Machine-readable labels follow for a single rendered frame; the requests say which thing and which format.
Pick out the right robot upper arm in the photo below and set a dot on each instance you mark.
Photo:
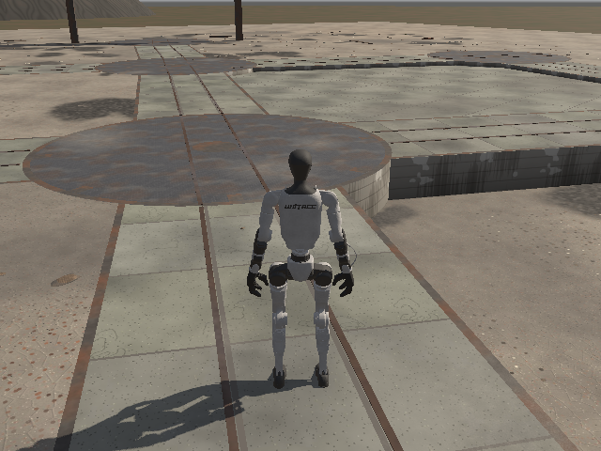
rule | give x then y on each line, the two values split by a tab
330	200

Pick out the right robot thigh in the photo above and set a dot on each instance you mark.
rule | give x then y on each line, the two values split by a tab
322	287

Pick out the humanoid robot head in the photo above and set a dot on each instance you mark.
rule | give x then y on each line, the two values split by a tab
300	162

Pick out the robot left hand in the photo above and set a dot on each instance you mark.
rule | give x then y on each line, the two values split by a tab
251	283

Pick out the robot left forearm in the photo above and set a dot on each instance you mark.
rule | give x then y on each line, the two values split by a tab
258	254

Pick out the robot right forearm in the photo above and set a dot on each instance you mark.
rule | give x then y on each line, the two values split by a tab
342	254

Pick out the left robot upper arm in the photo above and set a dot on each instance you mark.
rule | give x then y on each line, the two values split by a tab
270	200

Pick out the robot right hand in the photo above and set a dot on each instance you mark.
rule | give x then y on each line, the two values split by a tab
348	284

